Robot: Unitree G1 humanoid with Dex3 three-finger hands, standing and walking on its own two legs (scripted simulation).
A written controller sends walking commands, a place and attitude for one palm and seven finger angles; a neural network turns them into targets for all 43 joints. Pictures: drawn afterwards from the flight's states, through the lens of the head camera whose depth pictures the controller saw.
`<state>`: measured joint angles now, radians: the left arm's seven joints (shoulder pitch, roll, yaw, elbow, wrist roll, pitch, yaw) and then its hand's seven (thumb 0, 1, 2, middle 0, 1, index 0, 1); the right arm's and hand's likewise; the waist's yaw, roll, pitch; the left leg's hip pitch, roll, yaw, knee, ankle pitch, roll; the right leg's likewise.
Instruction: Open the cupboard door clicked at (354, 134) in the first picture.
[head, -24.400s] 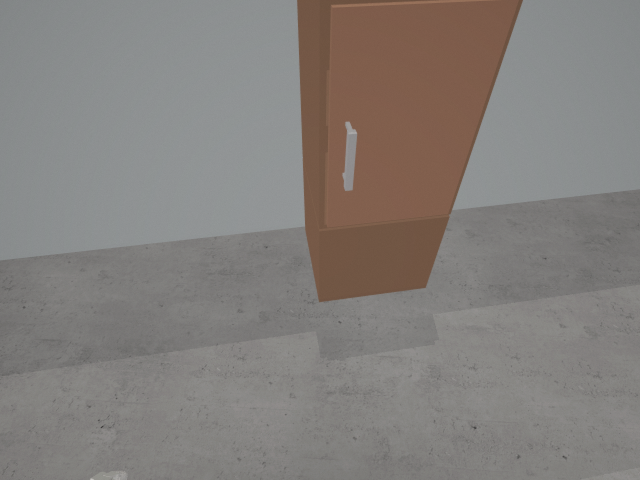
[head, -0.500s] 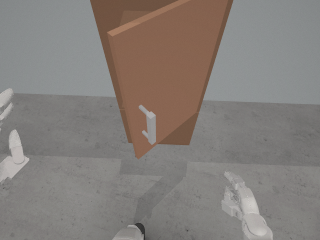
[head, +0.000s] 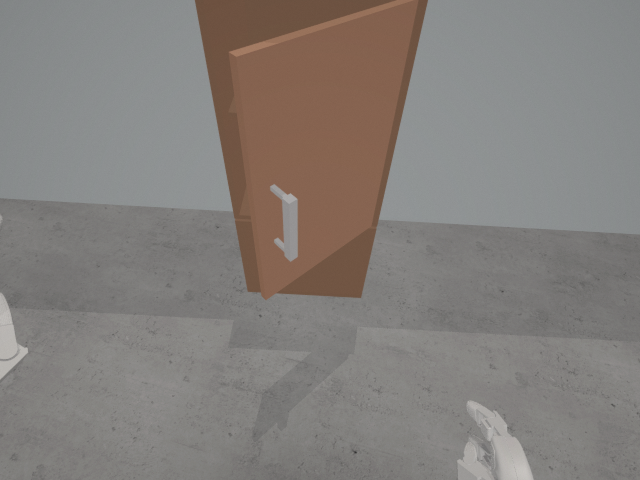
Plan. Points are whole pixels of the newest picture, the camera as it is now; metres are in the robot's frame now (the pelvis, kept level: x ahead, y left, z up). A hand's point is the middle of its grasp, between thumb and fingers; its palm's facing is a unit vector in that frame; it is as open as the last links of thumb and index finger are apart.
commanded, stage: stop stepping back and stand still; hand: left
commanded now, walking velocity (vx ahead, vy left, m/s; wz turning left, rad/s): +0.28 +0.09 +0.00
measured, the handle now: (283, 224) +0.58 +0.10 -0.08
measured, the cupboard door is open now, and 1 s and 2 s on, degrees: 45 45 45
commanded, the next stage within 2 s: let the arm hang, fingers relaxed in 0.54 s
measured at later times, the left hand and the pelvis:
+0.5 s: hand out of the picture +0.13 +0.26 +0.17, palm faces +0.51 -0.74 -0.44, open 7.4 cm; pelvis -0.05 -0.02 -0.01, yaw +3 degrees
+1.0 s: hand out of the picture -0.03 +0.16 -0.17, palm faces +0.10 -0.98 -0.19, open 6.9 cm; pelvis -0.06 -0.02 +0.00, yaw +4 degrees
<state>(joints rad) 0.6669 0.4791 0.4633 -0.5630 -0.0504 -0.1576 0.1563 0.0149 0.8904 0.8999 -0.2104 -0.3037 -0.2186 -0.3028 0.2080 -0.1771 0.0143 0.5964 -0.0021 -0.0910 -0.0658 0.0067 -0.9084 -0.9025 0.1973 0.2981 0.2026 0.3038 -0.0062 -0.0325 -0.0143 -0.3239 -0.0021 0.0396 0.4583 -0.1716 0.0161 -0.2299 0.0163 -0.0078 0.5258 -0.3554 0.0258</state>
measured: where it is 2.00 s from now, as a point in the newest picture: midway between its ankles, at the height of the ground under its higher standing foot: outside the picture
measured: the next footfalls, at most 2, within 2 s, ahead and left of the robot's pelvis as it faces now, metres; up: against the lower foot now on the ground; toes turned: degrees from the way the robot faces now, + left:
right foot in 0.02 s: +0.00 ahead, -0.10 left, +0.00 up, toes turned +1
left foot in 0.24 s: -0.01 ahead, +0.10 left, +0.00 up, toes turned +4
